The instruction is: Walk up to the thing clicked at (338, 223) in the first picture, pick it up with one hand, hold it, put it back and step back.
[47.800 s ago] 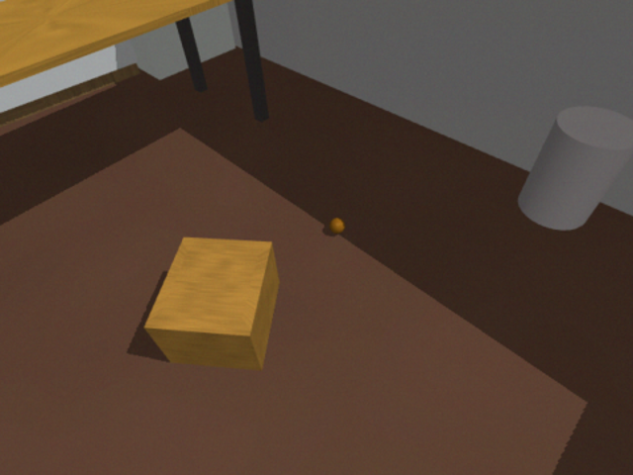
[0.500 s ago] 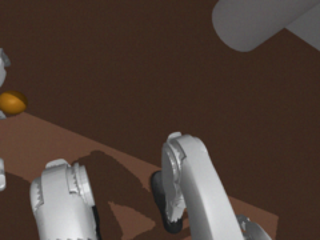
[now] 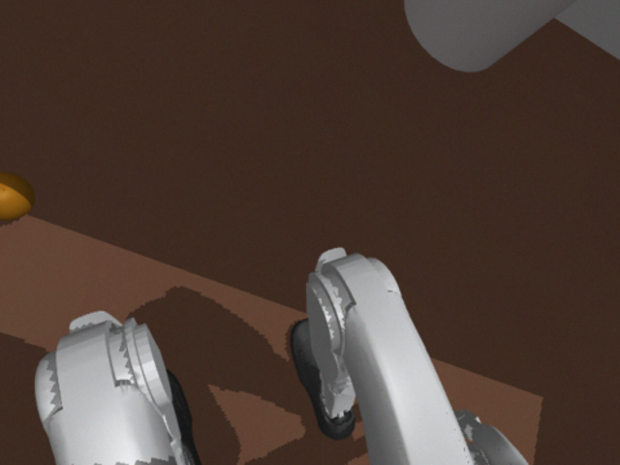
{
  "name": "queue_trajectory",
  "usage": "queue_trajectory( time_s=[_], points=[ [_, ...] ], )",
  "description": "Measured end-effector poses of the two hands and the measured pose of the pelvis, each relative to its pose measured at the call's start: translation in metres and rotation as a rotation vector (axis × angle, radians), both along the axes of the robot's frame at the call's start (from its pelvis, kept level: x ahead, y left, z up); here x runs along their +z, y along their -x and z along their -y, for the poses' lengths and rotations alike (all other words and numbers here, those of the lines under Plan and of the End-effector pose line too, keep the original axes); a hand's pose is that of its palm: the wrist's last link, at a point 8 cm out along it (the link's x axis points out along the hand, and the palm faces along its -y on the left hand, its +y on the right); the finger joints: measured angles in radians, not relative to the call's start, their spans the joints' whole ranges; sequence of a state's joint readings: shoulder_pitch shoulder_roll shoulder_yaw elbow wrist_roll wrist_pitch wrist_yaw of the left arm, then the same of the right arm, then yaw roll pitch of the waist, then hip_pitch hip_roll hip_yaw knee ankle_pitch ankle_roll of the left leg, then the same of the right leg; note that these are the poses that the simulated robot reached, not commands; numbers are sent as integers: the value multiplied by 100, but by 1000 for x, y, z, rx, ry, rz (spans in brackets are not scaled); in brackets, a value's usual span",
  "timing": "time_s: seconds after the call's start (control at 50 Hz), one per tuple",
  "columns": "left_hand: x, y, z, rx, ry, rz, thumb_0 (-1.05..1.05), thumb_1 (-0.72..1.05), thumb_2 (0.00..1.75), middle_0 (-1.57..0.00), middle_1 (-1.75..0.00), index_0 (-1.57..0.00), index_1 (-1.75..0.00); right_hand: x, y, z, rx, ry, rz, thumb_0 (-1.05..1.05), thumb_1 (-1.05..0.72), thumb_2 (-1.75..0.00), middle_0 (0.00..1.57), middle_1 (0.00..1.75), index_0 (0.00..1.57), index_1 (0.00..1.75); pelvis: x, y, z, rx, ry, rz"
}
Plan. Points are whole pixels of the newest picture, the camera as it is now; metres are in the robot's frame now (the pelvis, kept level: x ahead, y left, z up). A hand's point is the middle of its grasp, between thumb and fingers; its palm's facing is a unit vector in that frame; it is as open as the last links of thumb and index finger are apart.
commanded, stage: rest palm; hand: left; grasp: from above
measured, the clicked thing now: (4, 196) +0.50 +0.32 -0.28
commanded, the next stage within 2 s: close in 1.60 s
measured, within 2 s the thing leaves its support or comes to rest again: neither
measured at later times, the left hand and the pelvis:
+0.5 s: hand out of the picture +0.48 +0.31 -0.23, palm faces -0.42 -0.10 -0.90, open 14.1 cm; pelvis +0.00 +0.01 -0.01, yaw -2 degrees
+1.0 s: hand (3, 206) +0.48 +0.31 -0.25, palm faces -0.46 -0.13 -0.88, open 14.1 cm; pelvis +0.01 +0.00 -0.01, yaw -4 degrees
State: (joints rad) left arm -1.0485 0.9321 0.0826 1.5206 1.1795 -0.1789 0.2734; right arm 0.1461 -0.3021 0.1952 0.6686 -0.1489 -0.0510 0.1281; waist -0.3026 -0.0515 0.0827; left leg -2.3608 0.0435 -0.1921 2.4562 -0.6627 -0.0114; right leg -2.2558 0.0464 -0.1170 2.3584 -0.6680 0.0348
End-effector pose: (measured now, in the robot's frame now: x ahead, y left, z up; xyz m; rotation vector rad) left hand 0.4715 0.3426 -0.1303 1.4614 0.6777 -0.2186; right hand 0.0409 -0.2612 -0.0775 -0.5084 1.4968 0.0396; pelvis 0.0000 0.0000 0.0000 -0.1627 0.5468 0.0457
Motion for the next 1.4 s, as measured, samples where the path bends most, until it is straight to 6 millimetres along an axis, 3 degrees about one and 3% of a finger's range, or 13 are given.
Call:
queue_trajectory(
  time_s=[0.1,0.28,0.5,0.7,0.86,1.16,1.4],
  points=[
    [-16,1,-1,-91,46,37,0,-53,97,-8,-105,-10,-103,8,-15,1,54,41,-21,0,-90,-89,21,30,20,30,-1,-4,-2,5,18,0],
    [-35,-8,20,-149,67,126,0,-54,102,-8,-101,-9,-102,22,-36,-1,108,73,27,0,-90,-90,20,30,20,30,-2,-9,-7,-1,47,3],
    [-44,-17,32,-63,0,133,0,-52,100,-8,-100,-9,-100,13,-6,-11,92,-6,19,0,-90,-90,20,30,20,30,-11,-4,-6,-20,40,15],
    [-56,-16,26,6,14,75,0,-52,98,-8,-101,-9,-100,10,17,-15,59,-39,-38,0,-90,-90,20,30,20,30,-12,-6,-4,-32,34,23],
    [-64,-13,21,-30,45,75,0,-53,100,-8,-100,-8,-100,17,14,-9,92,-5,-61,0,-90,-90,20,30,20,30,-12,-7,-3,-34,47,39],
    [-66,-9,31,-95,38,120,0,-50,101,-9,-101,-9,-101,22,-15,-10,188,1,18,0,-90,-90,20,30,20,30,-13,-4,-7,-38,65,57],
    [-77,-11,30,-30,17,107,0,-48,97,-9,-103,-11,-102,22,-6,-18,184,-35,6,0,-91,-90,20,30,20,30,-13,-4,-7,-42,66,53]
  ],
)
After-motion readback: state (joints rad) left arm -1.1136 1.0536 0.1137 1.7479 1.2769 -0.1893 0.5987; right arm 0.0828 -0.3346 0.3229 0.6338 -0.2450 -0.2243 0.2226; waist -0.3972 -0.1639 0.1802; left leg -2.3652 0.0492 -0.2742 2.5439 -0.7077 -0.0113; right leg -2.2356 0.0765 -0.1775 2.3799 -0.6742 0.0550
